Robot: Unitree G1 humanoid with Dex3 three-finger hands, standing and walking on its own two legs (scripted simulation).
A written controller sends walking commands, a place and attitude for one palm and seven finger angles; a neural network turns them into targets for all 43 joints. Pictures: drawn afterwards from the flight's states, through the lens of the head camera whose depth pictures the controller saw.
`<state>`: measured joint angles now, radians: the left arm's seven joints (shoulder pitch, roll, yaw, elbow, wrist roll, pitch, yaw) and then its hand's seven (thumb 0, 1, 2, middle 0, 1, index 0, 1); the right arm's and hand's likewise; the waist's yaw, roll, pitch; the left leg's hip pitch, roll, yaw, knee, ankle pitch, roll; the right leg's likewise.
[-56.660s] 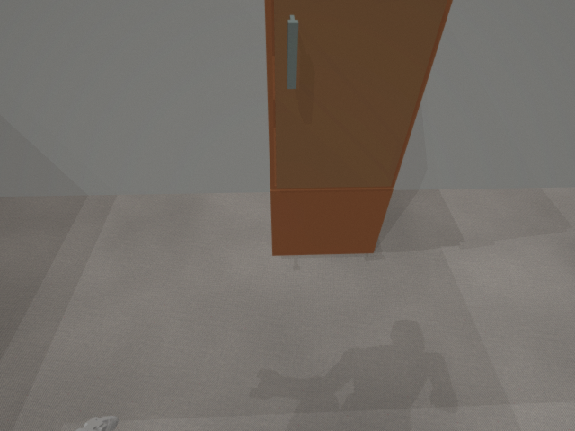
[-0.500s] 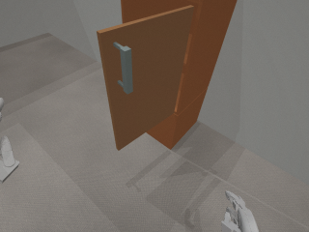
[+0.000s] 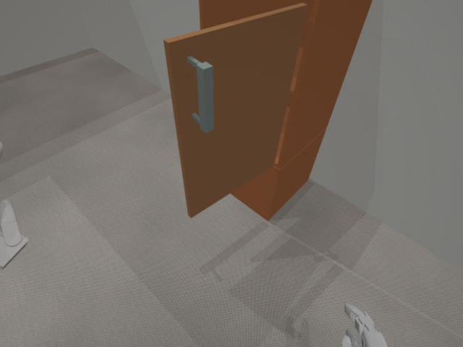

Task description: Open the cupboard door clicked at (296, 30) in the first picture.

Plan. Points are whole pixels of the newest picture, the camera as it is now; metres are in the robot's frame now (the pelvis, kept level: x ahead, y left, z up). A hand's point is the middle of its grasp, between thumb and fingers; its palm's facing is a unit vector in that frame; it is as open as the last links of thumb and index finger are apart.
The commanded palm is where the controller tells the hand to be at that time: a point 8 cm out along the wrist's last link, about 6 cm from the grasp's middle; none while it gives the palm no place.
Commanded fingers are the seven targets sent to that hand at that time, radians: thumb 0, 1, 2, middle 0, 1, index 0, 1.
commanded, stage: stop stepping back and stand still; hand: left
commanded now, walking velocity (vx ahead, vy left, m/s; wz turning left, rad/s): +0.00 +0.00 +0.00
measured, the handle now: (199, 95) +0.59 +0.10 +0.14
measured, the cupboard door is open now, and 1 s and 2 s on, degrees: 82 82 82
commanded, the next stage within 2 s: let the arm hang, fingers relaxed in 1.18 s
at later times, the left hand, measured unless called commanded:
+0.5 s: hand (20, 230) +0.22 +0.28 +0.17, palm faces +0.38 -0.79 -0.48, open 7.4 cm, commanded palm +0.16 +0.32 +0.18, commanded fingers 0.00 0.90 0.90 -0.20 -0.30 -0.20 -0.30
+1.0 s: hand out of the picture +0.19 +0.30 +0.16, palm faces +0.40 -0.79 -0.46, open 7.4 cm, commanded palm +0.13 +0.34 +0.18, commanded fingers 0.00 0.90 0.90 -0.20 -0.30 -0.20 -0.30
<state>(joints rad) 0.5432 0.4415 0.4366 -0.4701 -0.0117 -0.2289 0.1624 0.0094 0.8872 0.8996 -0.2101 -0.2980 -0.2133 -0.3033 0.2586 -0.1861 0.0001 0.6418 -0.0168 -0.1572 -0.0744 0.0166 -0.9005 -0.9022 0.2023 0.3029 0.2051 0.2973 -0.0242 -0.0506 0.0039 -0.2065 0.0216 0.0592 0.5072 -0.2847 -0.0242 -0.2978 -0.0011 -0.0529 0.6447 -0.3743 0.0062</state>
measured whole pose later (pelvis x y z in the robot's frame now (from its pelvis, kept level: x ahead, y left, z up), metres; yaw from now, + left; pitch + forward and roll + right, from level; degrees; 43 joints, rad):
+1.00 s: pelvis -0.01 +0.04 +0.01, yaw -1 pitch -1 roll -1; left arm 0.53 0.37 0.38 -0.41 -0.02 -0.20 0.15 0.01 0.89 0.90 -0.21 -0.30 -0.21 -0.30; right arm 0.22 -0.21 0.02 0.63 -0.01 -0.11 -0.07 0.02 -0.90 -0.90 0.21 0.30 0.21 0.30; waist 0.01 0.02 0.02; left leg -0.22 0.00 0.04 0.42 -0.19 0.03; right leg -0.20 0.02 -0.04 0.36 -0.15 -0.01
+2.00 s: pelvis -0.01 +0.02 +0.01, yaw +1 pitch -1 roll +0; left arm 0.24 0.22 0.01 1.13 0.01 0.00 0.02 0.00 0.91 0.90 -0.20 -0.30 -0.20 -0.30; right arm 0.25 -0.19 0.01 1.12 -0.03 0.02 -0.02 0.01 -0.90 -0.90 0.20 0.30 0.20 0.30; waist -0.01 0.05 0.05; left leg -0.21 -0.01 0.00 0.42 -0.19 0.01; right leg -0.20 0.01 -0.07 0.41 -0.19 -0.04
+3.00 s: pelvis +0.02 +0.01 +0.02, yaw +0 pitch -1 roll +0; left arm 0.19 0.21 0.02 1.14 0.01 -0.03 0.02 0.00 0.91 0.90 -0.20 -0.30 -0.20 -0.30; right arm 0.18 -0.23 0.00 1.14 -0.02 0.00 -0.03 0.01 -0.90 -0.90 0.20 0.30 0.20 0.30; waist -0.01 0.02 0.05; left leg -0.12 0.00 0.01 0.34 -0.20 0.00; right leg -0.12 0.02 -0.07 0.35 -0.21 -0.04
